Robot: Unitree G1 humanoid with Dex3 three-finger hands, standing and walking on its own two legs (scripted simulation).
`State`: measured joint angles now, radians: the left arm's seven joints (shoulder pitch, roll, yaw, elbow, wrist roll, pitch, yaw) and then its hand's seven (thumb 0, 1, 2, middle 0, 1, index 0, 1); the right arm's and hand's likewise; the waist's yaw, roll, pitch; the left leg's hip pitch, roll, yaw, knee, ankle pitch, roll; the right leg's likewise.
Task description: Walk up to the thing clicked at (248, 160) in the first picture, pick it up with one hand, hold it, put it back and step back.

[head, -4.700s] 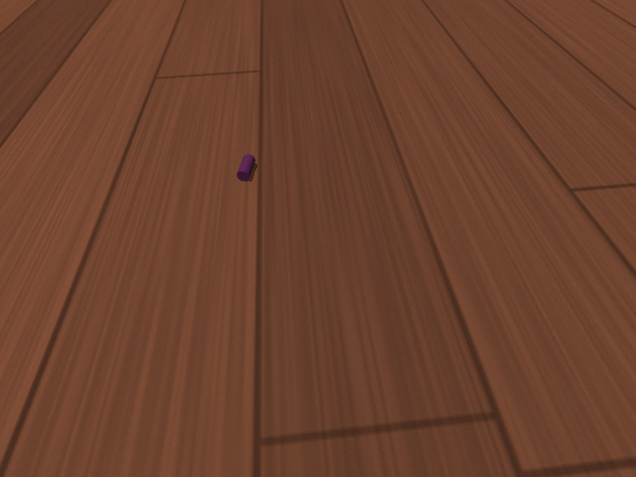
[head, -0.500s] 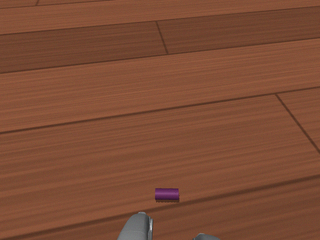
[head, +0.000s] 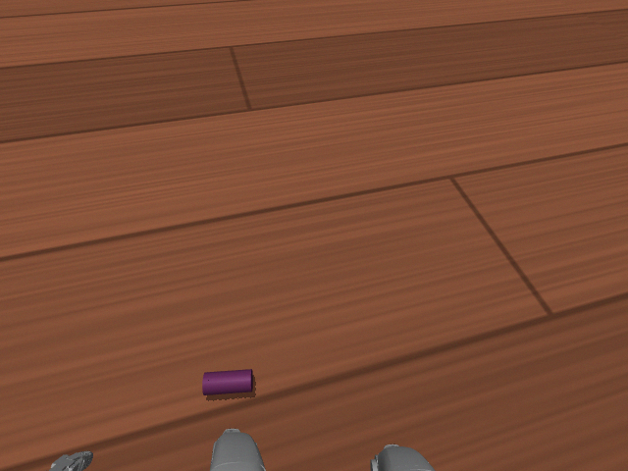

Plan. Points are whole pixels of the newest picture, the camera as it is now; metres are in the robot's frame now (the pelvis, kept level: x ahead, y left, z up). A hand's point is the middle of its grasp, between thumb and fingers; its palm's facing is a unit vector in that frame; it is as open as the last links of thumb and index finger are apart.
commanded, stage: walk up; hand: left
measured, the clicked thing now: (228, 382) +0.44 +0.26 -0.68
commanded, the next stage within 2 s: stand in 1.86 s
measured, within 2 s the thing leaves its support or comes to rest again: neither
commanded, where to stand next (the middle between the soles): +0.07 +0.04 m, yaw +4 degrees
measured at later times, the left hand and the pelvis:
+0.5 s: hand out of the picture +0.04 +0.30 -0.10, palm faces +0.06 -0.87 -0.49, open 7.4 cm; pelvis +0.02 -0.01 +0.03, yaw +4 degrees
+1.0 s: hand out of the picture +0.08 +0.30 -0.11, palm faces +0.05 -0.93 -0.36, open 7.4 cm; pelvis +0.02 +0.03 +0.05, yaw +5 degrees
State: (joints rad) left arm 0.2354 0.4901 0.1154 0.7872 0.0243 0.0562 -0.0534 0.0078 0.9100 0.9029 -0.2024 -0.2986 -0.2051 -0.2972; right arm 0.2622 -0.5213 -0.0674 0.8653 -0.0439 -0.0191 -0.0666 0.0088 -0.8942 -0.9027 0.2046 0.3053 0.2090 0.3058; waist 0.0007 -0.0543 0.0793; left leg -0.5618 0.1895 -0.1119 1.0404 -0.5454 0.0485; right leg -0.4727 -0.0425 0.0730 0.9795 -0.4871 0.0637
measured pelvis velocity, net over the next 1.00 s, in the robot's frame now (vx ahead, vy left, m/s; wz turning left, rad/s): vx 0.02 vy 0.03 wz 0.08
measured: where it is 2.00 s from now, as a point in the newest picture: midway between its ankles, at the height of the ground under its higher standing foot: outside the picture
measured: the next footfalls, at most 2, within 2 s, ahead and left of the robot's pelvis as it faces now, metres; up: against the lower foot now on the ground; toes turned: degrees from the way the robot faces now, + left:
left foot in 0.42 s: +0.07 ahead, +0.14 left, +0.00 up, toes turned +4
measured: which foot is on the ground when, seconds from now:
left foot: up 0.00-0.40, down 0.42-1.00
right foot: down 0.00-1.00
